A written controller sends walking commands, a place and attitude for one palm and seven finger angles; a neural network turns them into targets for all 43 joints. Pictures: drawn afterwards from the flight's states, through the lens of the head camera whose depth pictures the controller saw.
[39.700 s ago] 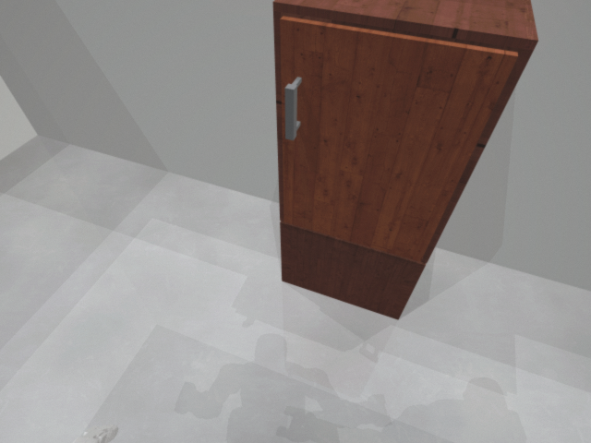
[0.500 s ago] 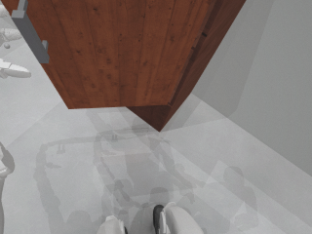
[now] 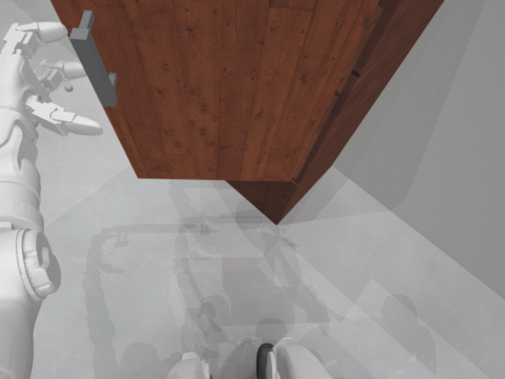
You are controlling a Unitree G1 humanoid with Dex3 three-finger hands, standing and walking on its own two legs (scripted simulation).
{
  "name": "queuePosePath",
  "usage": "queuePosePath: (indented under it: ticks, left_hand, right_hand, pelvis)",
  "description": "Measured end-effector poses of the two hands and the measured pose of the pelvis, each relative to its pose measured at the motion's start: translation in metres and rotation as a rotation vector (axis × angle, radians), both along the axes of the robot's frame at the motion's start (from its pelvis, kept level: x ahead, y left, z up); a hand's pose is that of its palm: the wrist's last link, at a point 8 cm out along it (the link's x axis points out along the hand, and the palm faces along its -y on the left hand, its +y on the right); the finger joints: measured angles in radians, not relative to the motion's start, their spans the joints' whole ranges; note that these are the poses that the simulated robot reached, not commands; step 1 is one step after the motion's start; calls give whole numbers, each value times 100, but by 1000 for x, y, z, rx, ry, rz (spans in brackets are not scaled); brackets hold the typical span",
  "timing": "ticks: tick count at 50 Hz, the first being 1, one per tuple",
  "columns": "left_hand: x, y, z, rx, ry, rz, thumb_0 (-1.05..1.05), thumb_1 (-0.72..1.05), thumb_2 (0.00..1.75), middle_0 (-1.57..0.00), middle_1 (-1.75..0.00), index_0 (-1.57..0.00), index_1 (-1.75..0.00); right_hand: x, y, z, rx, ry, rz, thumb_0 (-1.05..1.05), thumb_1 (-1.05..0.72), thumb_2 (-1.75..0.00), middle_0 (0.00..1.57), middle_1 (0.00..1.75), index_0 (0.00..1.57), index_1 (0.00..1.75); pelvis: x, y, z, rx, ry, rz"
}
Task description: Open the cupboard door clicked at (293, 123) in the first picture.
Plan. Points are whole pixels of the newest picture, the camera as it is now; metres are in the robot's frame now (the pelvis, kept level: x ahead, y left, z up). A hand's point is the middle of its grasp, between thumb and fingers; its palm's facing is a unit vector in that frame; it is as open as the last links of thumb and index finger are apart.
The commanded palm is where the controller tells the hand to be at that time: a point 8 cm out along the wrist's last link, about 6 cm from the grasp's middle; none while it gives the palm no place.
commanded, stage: slide the fingers in behind the handle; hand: left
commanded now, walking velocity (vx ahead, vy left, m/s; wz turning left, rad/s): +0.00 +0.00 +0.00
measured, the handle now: (99, 62) +0.57 +0.20 +0.09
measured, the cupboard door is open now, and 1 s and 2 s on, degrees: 44 41 41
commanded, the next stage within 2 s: move the hooked fingers beside the handle in 0.66 s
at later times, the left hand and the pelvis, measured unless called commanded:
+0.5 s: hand (77, 91) +0.51 +0.22 +0.10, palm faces +0.05 -1.00 -0.02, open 15.6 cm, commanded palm +0.51 +0.21 +0.09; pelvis -0.01 -0.01 +0.00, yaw +3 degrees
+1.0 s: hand (78, 80) +0.53 +0.22 +0.10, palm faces +0.02 -1.00 -0.01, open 15.5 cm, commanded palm +0.52 +0.22 +0.09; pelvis -0.01 -0.01 -0.01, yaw +2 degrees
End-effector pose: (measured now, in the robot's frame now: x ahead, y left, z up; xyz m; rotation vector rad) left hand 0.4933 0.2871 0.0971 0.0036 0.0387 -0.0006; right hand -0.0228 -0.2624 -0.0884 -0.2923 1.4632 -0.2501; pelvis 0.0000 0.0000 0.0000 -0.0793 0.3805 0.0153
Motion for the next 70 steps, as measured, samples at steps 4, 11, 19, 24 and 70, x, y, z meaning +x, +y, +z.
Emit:
queuePosePath:
  ticks: [4,11,19,24,70]
  left_hand:
    - [-3,-5,0,-2,1,12,-1,-50,30,-29,-120,-4,-111]
    - [-8,-11,1,-2,3,31,-1,-50,30,-29,-120,0,-107]
    - [-10,-13,1,6,4,44,-1,-50,30,-30,-120,0,-104]
    - [-10,-14,2,13,6,48,-1,-50,30,-30,-120,0,-103]
    - [19,-5,-1,9,6,-14,-1,-50,30,-29,-120,-7,-112]
  right_hand:
    - [3,-1,-3,10,-3,17,0,-90,-90,20,30,21,30]
    - [9,-5,-7,22,-23,41,0,-90,-90,20,30,21,30]
    - [12,-11,-9,19,-35,65,0,-90,-90,20,30,21,30]
    - [11,-14,-11,17,-27,76,0,-90,-90,20,30,21,30]
    - [-7,1,-3,14,28,-8,0,-90,-90,20,30,21,30]
  pelvis:
    - [-1,-3,0,2,-4,14]
    - [-3,-8,-1,7,-10,24]
    - [-6,-11,-3,10,-7,35]
    - [-8,-12,-3,11,-3,41]
    - [4,-3,-4,2,36,5]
